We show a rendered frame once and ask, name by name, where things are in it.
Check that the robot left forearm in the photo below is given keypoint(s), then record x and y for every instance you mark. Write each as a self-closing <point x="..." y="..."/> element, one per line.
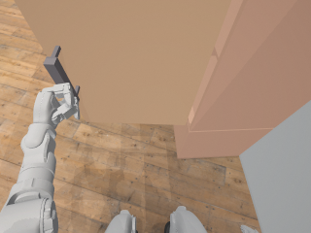
<point x="35" y="178"/>

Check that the robot left upper arm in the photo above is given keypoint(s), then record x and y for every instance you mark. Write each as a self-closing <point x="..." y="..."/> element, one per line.
<point x="34" y="216"/>

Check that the handle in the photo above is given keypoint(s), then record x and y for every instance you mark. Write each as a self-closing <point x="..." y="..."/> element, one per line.
<point x="56" y="71"/>

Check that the left robot shin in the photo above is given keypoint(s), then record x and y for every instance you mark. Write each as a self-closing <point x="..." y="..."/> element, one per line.
<point x="124" y="212"/>

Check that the left robot hand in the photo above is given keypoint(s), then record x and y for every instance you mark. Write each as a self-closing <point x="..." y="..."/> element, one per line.
<point x="50" y="111"/>

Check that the right robot thigh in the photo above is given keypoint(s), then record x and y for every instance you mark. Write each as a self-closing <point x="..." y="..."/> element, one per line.
<point x="184" y="221"/>

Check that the cupboard door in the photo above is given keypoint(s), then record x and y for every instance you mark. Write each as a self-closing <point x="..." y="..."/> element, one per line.
<point x="135" y="61"/>

